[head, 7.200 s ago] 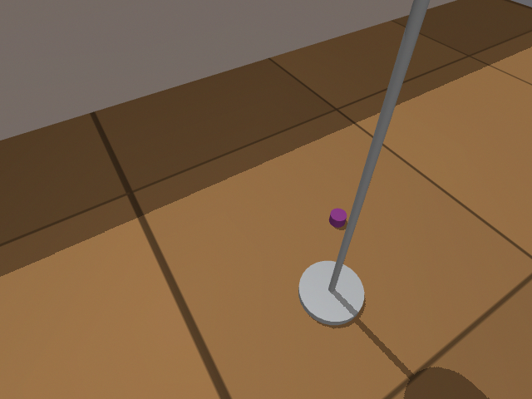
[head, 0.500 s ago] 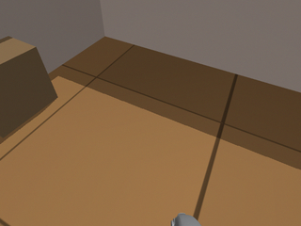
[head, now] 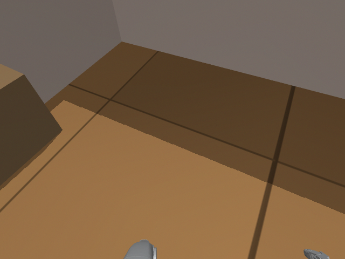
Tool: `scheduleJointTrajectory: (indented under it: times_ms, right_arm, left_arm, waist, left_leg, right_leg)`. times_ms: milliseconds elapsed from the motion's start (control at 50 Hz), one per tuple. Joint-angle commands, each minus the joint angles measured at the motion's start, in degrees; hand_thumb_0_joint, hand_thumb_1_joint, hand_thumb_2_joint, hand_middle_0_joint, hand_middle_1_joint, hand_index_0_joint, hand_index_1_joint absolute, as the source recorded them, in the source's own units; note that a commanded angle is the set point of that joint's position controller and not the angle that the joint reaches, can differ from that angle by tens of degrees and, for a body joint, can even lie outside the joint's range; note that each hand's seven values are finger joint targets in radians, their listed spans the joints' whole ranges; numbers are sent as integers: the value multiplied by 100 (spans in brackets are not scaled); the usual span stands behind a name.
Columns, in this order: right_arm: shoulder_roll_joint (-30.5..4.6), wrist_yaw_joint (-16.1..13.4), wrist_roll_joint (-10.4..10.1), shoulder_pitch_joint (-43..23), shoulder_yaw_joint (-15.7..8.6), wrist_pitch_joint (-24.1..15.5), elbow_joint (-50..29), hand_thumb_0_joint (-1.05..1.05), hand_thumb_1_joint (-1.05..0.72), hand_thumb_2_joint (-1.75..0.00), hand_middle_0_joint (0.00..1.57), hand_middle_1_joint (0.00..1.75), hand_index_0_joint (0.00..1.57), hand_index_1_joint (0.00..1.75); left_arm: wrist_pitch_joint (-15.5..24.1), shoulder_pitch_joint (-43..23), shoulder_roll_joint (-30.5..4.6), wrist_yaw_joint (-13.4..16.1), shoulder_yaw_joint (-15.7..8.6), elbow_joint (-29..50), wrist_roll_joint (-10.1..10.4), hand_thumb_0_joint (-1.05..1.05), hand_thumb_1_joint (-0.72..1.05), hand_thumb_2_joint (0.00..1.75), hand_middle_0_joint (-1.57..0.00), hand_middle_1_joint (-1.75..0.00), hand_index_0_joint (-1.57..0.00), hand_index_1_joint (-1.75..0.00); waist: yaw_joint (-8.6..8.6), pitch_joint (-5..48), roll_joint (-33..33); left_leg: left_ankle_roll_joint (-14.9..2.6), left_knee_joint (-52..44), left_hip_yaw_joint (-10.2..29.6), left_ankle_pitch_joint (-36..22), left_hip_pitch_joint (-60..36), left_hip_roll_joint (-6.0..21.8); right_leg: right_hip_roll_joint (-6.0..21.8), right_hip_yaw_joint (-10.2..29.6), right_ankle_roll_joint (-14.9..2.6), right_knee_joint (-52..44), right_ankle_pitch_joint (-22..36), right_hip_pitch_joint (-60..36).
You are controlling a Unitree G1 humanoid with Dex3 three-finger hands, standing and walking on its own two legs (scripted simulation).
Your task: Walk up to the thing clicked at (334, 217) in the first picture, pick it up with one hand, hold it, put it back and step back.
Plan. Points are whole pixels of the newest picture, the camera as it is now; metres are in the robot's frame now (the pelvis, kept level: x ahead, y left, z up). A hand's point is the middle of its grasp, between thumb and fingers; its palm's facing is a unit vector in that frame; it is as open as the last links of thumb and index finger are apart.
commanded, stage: walk up
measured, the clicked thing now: out of the picture -0.18 -1.00 -0.75
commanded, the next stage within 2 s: none
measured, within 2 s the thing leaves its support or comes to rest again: neither
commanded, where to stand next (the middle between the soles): +0.89 +0.02 m, yaw +1 degrees
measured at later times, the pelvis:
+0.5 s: pelvis +0.25 +0.03 +0.00, yaw -1 degrees
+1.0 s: pelvis +0.46 -0.03 +0.00, yaw +1 degrees
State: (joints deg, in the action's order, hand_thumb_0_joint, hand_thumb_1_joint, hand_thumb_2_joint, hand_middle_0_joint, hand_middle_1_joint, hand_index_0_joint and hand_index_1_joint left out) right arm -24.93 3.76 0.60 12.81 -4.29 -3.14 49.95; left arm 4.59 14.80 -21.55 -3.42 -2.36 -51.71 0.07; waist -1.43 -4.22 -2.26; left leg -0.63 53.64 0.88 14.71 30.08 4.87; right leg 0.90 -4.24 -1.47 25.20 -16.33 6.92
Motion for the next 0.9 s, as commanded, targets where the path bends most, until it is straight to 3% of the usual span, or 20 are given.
scheduleJointTrajectory:
  times_ms: [0, 60, 80, 120, 140, 160, 180, 200, 240, 280, 400, 500, 600, 620, 640, 660, 680, 720, 760, 880]
  right_arm:
    - [-793, 100, 37, -280, -242, -151, -438, 0, -90, -90, 20, 30, 20, 30]
    - [-769, 115, 41, -422, -289, -205, -437, 0, -90, -90, 20, 30, 20, 30]
    - [-826, 102, 47, -274, -332, -205, -384, 0, -90, -90, 20, 30, 20, 30]
    - [-1232, 7, 155, 935, -495, -246, -29, 0, -90, -90, 20, 30, 20, 30]
    - [-1642, -74, 248, 1685, -646, -263, 110, 0, -90, -90, 20, 30, 20, 30]
    - [-1967, -143, 208, 1586, -683, -296, -85, 0, -90, -90, 20, 30, 20, 30]
    - [-1997, -139, 10, 1197, -704, -287, -222, 0, -90, -90, 20, 30, 20, 30]
    - [-1868, -161, -63, 904, -665, -258, -281, 0, -90, -90, 20, 30, 20, 30]
    - [-1412, -224, -97, 450, -420, -290, -420, 0, -90, -90, 20, 30, 20, 30]
    - [-1231, -215, -135, 447, -338, -354, -383, 0, -90, -90, 20, 30, 20, 30]
    - [-1302, -210, -69, 475, -354, -410, -511, 0, -90, -90, 20, 30, 20, 30]
    - [-1302, -180, -70, 637, -339, -369, -483, 0, -90, -90, 20, 30, 20, 30]
    - [-1286, -235, -53, 525, -316, -266, -614, 0, -90, -90, 20, 30, 20, 30]
    - [-1012, -232, -41, 810, -210, -264, -587, 0, -90, -90, 20, 30, 20, 30]
    - [-658, -221, -70, 1147, -77, -274, -642, 0, -90, -90, 20, 30, 20, 30]
    - [-734, -220, -95, 1226, -65, -230, -609, 0, -90, -90, 20, 30, 20, 30]
    - [-1225, -292, -30, 950, -173, -170, -490, 0, -90, -90, 20, 30, 20, 30]
    - [-1194, -291, -116, 783, -197, -148, -307, 0, -90, -90, 20, 30, 20, 30]
    - [-998, -214, -157, 1053, -165, -70, -158, 0, -90, -90, 20, 30, 20, 30]
    - [-903, -68, -17, 763, -249, 40, -242, 0, -90, -90, 20, 30, 20, 30]
  left_arm:
    - [215, -216, -1730, 75, -501, 597, -42, 0, 90, 90, -20, -30, -20, -30]
    - [143, 71, -1798, 55, -499, 531, -47, 0, 90, 90, -20, -30, -20, -30]
    - [124, 53, -1843, 60, -498, 563, -46, 0, 90, 90, -20, -30, -20, -30]
    - [101, 93, -1579, 103, -378, 672, -51, 0, 90, 90, -20, -30, -20, -30]
    - [77, 332, -1191, 131, -251, 684, -26, 0, 90, 90, -20, -30, -20, -30]
    - [43, 656, -919, 140, -191, 701, 52, 0, 90, 90, -20, -30, -20, -30]
    - [-21, 601, -1672, 245, -359, 550, 51, 0, 90, 90, -20, -30, -20, -30]
    - [-8, 404, -1788, 261, -326, 504, 5, 0, 90, 90, -20, -30, -20, -30]
    - [19, 501, -1627, 191, -318, 327, 68, 0, 90, 90, -20, -30, -20, -30]
    - [-48, 757, -1507, 127, -317, 199, 86, 0, 90, 90, -20, -30, -20, -30]
    - [-154, 180, -1321, -47, -307, 440, -33, 0, 90, 90, -20, -30, -20, -30]
    - [-78, -508, -1119, -142, -330, 600, -64, 0, 90, 90, -20, -30, -20, -30]
    - [-8, 70, -1349, -67, -475, 334, -77, 0, 90, 90, -20, -30, -20, -30]
    - [56, 580, -1544, -5, -587, 193, -83, 0, 90, 90, -20, -30, -20, -30]
    - [110, 1107, -1959, 71, -727, 174, -113, 0, 90, 90, -20, -30, -20, -30]
    - [122, 1068, -2300, 110, -754, 269, -70, 0, 90, 90, -20, -30, -20, -30]
    - [87, 906, -2319, 118, -739, 280, 12, 0, 90, 90, -20, -30, -20, -30]
    - [52, 484, -1928, 180, -617, 375, 87, 0, 90, 90, -20, -30, -20, -30]
    - [88, 94, -1664, 212, -523, 453, 75, 0, 90, 90, -20, -30, -20, -30]
    - [205, 123, -1553, 187, -493, 687, -30, 0, 90, 90, -20, -30, -20, -30]
  waist:
    - [-44, -116, 892]
    - [-142, 158, 867]
    - [-27, 265, 747]
    - [607, 950, -195]
    - [989, 1297, -1272]
    - [774, 1302, -1903]
    - [726, 1291, -967]
    - [622, 874, -666]
    - [346, 477, -303]
    - [143, 323, -436]
    - [210, -94, -530]
    - [324, -161, -429]
    - [-72, 367, 107]
    - [-288, 829, 710]
    - [-451, 1338, 1794]
    - [-411, 1076, 1993]
    - [-465, 789, 1570]
    - [-225, 169, 970]
    - [94, 27, 1114]
    - [92, 67, 914]
  left_leg:
    - [127, -1643, -266, -699, -457, 164]
    - [-16, -2132, -515, -1130, -1030, -23]
    - [-93, -2207, -553, -1064, -1430, -76]
    - [-376, -2266, -454, -444, -3152, -203]
    - [-638, -2707, 540, 663, -3956, 478]
    - [-992, -3567, 3365, 1622, -4431, 1800]
    - [-1483, -3939, 4024, 2006, -4155, 2092]
    - [-1473, -3995, 3609, 1730, -3616, 2035]
    - [-877, -3885, 1743, -212, -2843, 1363]
    - [-586, -3871, 846, -1189, -2282, 1033]
    - [-1133, -4260, 296, -861, -2280, 1066]
    - [-991, -3861, -120, -1650, -2224, 859]
    - [-799, -2477, -103, -1474, -1849, 805]
    - [-610, -1225, -372, -1658, -1623, 445]
    - [-368, 333, -692, -573, -919, -63]
    - [-167, 1065, -473, 1409, 406, -722]
    - [-177, 1541, -95, 1593, 556, -426]
    - [-194, 1475, 480, 921, 270, -182]
    - [-177, 909, 420, 358, -152, -89]
    - [90, 128, 264, -438, 158, -127]
  right_leg:
    - [1164, 438, -1036, -1079, 972, 626]
    - [1207, 470, -883, -698, 1041, 335]
    - [1264, 502, -865, -458, 1010, 482]
    - [867, 211, -635, 1459, 1662, 1048]
    - [433, -49, -412, 3080, 877, 1898]
    - [-459, 278, -187, 4205, -1520, 3220]
    - [-138, 879, -290, 4586, -1464, 3202]
    - [85, 1009, -257, 4759, -1138, 3251]
    - [248, 1211, -163, 4284, -336, 2748]
    - [353, 1073, -31, 3763, -76, 2256]
    - [591, 605, 213, 2558, 396, 2629]
    - [537, 261, 67, 1082, 1143, 1935]
    - [198, 62, -114, 534, 815, 254]
    - [204, 213, -249, 344, 486, -658]
    - [1255, 1674, -483, -130, -385, -1388]
    - [2314, 3820, -1032, -942, -770, -1783]
    - [2534, 4244, -1384, -1016, -679, -1377]
    - [2007, 2876, -1011, -1067, 183, -298]
    - [1371, 1666, -526, -1056, 672, 289]
    - [1304, 898, -807, -1357, 661, 173]
